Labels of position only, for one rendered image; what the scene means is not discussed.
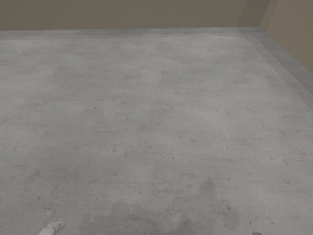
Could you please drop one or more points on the left robot hand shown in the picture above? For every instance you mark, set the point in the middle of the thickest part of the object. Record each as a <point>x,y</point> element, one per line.
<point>53,228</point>

